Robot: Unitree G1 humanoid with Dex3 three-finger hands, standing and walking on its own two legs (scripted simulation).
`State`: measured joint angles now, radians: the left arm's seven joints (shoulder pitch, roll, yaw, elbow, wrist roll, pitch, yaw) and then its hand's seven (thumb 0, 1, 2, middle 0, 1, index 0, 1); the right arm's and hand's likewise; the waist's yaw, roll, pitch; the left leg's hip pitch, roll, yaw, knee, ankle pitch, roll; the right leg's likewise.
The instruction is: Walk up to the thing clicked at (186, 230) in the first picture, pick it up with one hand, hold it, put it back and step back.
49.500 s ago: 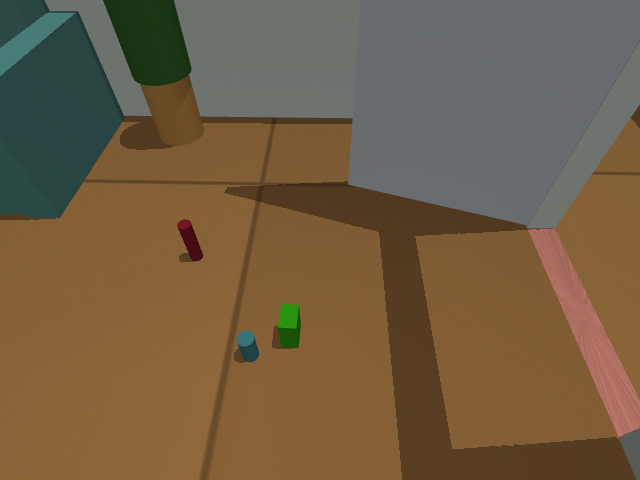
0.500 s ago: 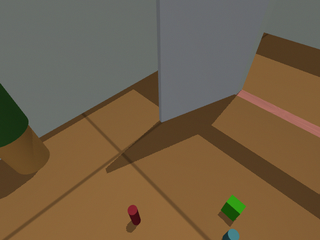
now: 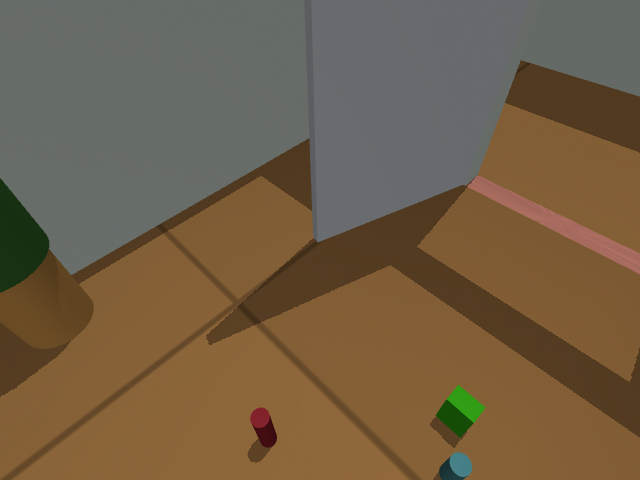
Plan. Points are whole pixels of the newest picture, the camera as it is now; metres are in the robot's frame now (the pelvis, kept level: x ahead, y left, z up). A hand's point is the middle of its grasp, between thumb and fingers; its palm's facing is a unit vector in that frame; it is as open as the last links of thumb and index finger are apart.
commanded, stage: stand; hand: left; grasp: from the side
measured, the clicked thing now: (264, 428) +0.37 +0.19 -0.68
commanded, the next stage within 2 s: step back in 1.08 s
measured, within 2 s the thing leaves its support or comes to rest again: neither
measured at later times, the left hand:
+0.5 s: hand out of the picture +0.08 +0.25 -0.16, palm faces -0.02 -0.94 -0.34, open 7.4 cm
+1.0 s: hand out of the picture +0.10 +0.24 -0.16, palm faces -0.02 -0.94 -0.34, open 7.4 cm
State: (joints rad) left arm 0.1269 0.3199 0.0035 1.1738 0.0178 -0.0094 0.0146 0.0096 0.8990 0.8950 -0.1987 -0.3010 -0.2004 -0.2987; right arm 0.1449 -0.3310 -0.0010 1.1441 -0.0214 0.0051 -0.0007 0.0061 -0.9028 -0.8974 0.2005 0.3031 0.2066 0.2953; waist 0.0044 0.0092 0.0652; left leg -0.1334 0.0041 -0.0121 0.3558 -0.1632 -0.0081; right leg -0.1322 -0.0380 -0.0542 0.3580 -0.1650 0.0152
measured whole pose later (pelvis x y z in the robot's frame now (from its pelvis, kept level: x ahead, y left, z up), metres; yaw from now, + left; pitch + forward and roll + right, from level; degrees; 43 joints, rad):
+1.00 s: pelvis +0.02 +0.00 +0.00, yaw +0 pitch -2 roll +0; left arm 0.10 0.33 0.01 1.15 0.01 -0.01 0.01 0.01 0.90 0.89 -0.20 -0.30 -0.20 -0.30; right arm 0.10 -0.34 0.01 1.14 -0.02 -0.01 0.00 0.01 -0.90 -0.90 0.20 0.30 0.21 0.30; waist 0.00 0.01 0.05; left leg -0.09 0.01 -0.01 0.30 -0.17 -0.01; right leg -0.10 -0.03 -0.05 0.31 -0.17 0.01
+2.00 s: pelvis -0.16 +0.03 -0.02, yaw -2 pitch -2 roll +1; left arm 0.15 0.34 0.07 0.81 0.03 0.04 0.02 0.01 0.90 0.89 -0.20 -0.30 -0.20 -0.30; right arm 0.16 -0.41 -0.04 0.87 0.00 0.05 -0.01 0.01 -0.90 -0.90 0.20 0.30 0.21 0.30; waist 0.01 0.02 0.17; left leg -0.40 -0.09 -0.10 1.01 -0.50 -0.01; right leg -0.32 -0.02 0.04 0.62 -0.28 0.00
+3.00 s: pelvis -0.50 +0.03 -0.02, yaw -3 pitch -2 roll -1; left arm 0.15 0.40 0.08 0.81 0.01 0.07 0.01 0.01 0.90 0.89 -0.20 -0.30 -0.20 -0.30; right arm 0.16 -0.36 -0.03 0.84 -0.04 0.04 0.00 0.01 -0.90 -0.90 0.21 0.30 0.21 0.30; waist 0.00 -0.03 0.17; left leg -0.35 0.02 -0.01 0.60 -0.21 0.02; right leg -0.44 0.09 0.12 1.17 -0.50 0.01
